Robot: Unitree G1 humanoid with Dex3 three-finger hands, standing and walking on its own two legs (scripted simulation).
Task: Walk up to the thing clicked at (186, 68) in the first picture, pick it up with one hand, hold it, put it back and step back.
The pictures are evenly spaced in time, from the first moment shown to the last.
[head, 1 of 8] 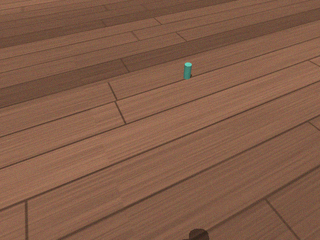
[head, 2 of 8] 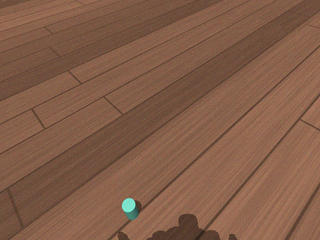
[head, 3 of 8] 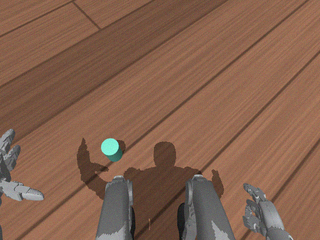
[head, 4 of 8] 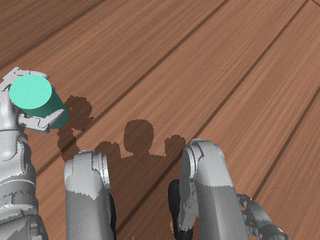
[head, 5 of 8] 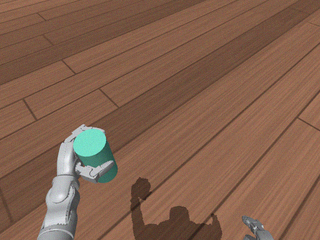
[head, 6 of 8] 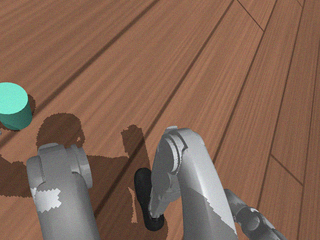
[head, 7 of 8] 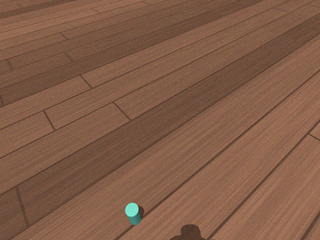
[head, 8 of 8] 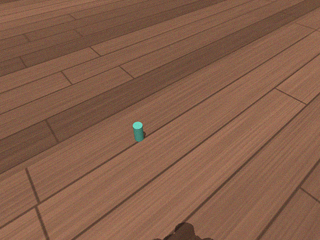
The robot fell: no
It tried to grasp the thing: yes
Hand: left
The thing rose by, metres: 0.68
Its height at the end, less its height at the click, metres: +0.00
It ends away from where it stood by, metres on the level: 0.00
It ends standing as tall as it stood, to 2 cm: yes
